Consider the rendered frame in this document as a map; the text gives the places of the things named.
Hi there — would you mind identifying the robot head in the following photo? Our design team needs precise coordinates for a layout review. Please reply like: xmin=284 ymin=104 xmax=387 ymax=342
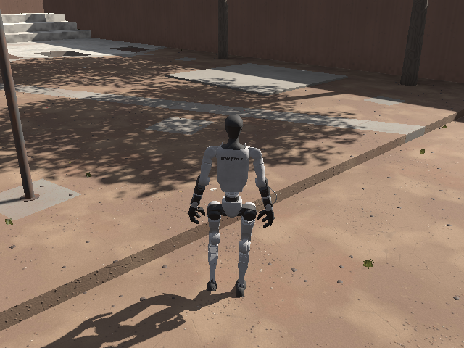
xmin=221 ymin=115 xmax=246 ymax=150

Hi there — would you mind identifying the left robot upper arm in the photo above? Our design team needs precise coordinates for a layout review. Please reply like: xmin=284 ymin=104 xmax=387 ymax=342
xmin=198 ymin=146 xmax=218 ymax=186

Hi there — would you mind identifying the right robot upper arm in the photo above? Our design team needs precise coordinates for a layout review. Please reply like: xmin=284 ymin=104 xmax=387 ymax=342
xmin=248 ymin=146 xmax=266 ymax=188

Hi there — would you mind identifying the left robot hand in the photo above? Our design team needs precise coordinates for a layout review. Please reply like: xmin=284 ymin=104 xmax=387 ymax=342
xmin=188 ymin=206 xmax=205 ymax=224

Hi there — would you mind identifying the left robot forearm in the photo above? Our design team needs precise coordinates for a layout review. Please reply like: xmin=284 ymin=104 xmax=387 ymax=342
xmin=190 ymin=175 xmax=205 ymax=208

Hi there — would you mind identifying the right robot forearm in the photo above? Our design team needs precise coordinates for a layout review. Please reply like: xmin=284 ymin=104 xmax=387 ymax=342
xmin=259 ymin=177 xmax=273 ymax=211

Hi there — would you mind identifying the right robot hand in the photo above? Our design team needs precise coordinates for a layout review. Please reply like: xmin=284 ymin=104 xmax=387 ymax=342
xmin=257 ymin=209 xmax=275 ymax=228

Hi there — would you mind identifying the robot right thigh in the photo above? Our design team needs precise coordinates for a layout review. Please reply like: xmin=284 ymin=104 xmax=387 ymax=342
xmin=238 ymin=202 xmax=257 ymax=254

